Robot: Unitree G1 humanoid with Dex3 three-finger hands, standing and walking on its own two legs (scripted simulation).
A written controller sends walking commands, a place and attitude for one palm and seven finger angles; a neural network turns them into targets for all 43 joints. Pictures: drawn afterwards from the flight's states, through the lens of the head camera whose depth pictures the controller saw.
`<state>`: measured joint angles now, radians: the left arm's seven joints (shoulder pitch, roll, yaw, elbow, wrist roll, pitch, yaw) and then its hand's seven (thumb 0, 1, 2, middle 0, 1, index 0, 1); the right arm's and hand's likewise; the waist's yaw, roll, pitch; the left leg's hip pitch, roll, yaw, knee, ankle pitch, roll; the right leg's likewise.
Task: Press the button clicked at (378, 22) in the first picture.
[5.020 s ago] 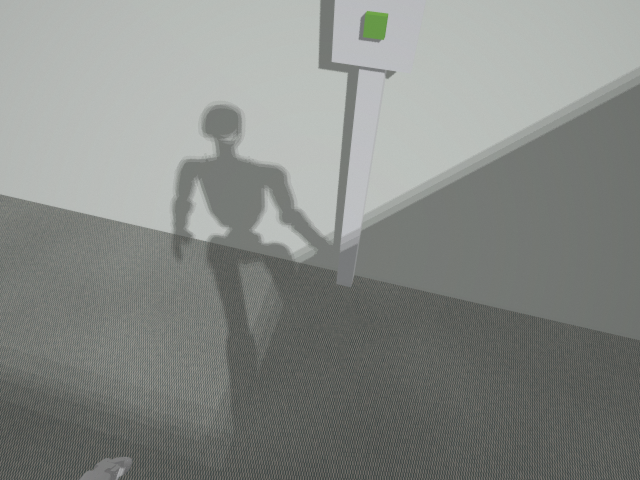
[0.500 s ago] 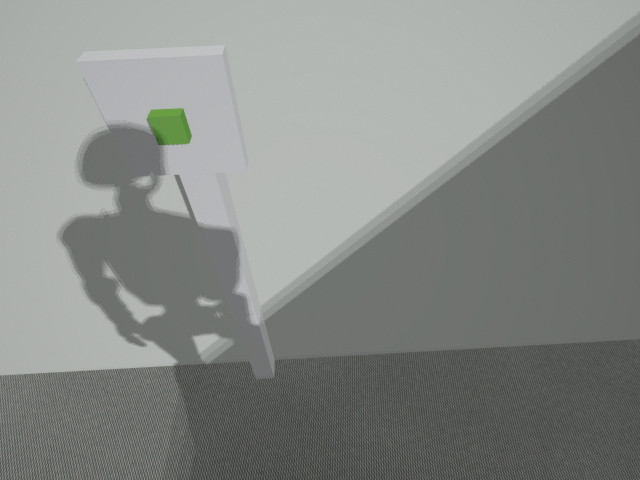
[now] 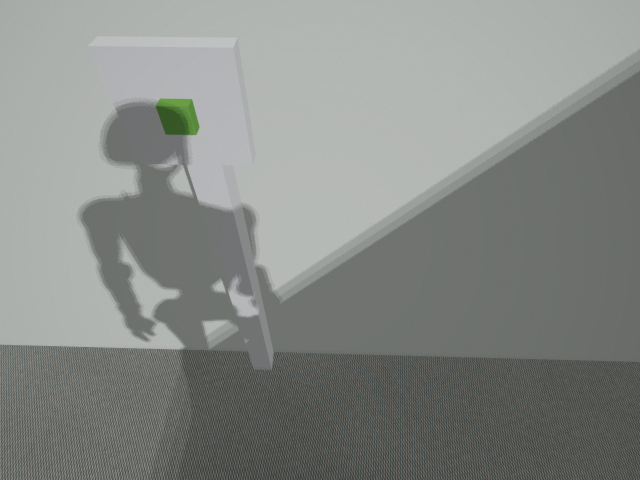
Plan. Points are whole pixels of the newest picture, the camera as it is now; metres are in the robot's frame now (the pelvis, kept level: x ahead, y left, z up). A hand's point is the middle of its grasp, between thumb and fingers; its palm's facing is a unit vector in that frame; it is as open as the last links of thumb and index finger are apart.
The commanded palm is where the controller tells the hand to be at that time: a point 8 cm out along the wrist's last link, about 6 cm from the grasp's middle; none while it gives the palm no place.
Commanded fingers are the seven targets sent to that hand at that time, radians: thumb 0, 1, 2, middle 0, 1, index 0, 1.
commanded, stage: look again from close up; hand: left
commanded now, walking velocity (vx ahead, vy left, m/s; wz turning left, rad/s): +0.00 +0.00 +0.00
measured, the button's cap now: (179, 115) +0.53 +0.23 +0.19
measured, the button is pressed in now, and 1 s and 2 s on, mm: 0 0 0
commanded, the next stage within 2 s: raise the hand and make a fist in 0.52 s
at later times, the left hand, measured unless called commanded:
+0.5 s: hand out of the picture +0.01 +0.24 -0.18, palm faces -0.02 -0.98 -0.21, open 7.4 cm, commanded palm none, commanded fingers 0.00 0.90 0.90 -0.20 -0.30 -0.20 -0.30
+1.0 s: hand (154, 460) +0.15 +0.20 -0.02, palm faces +0.02 -1.00 +0.00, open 5.7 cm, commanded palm +0.10 +0.28 -0.01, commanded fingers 0.00 0.90 0.90 -0.75 -0.90 -0.75 -0.90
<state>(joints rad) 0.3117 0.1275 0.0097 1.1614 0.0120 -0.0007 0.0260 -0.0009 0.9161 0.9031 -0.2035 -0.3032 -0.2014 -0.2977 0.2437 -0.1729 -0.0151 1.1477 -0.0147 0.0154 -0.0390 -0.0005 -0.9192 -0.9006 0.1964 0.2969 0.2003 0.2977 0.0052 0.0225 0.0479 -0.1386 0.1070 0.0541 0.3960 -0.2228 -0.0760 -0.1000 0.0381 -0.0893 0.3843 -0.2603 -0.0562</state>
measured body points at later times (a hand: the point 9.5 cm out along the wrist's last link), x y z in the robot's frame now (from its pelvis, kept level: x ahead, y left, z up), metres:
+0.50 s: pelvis -0.01 +0.06 -0.01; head +0.01 +0.06 +0.44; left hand +0.01 +0.29 -0.16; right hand -0.02 -0.15 -0.17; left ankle -0.03 +0.14 -0.74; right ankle -0.03 -0.08 -0.74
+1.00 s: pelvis -0.03 +0.02 -0.04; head +0.00 +0.03 +0.41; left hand +0.14 +0.26 -0.01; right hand +0.20 -0.24 -0.07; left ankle -0.03 +0.14 -0.74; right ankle -0.03 -0.08 -0.74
